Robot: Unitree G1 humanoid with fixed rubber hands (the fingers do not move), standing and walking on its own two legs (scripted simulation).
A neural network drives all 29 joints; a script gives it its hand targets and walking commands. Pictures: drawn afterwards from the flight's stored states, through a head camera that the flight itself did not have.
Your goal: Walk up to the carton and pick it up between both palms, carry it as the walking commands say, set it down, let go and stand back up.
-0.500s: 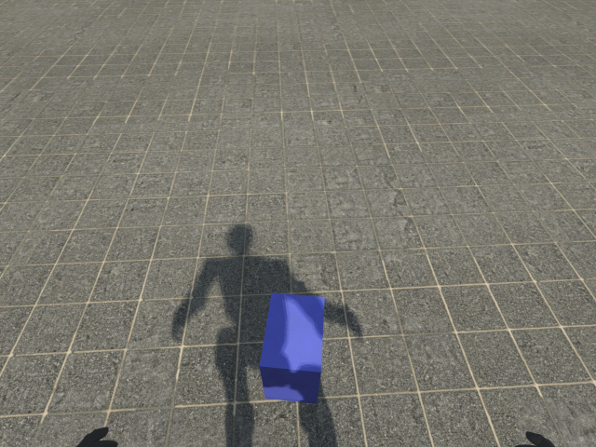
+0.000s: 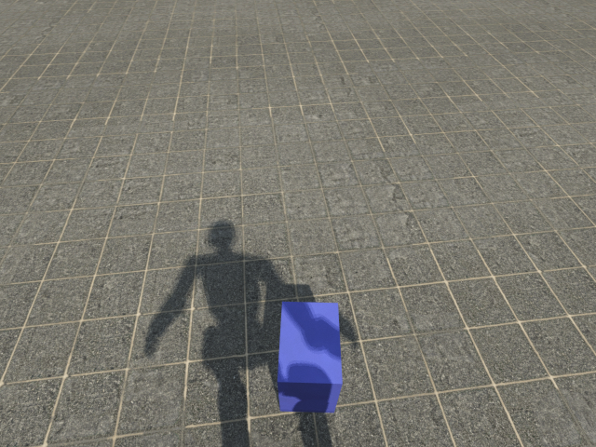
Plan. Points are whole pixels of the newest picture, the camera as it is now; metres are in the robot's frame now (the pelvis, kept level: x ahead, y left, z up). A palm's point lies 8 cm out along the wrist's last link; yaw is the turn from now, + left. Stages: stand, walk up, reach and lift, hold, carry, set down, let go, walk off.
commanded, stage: walk up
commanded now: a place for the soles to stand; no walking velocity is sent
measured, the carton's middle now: (308, 358) +0.50 -0.02 -0.63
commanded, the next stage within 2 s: reach and lift in 1.40 s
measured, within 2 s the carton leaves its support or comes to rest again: neither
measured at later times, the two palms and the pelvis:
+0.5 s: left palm (89, 407) +0.20 +0.31 -0.08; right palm out of the picture +0.15 -0.33 -0.07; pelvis +0.05 +0.00 +0.01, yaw -3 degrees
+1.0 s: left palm (90, 432) +0.17 +0.29 -0.08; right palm out of the picture +0.13 -0.34 -0.08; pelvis +0.05 -0.02 +0.02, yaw -3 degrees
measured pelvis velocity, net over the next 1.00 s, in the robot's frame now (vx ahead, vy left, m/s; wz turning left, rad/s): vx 0.05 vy -0.02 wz -0.05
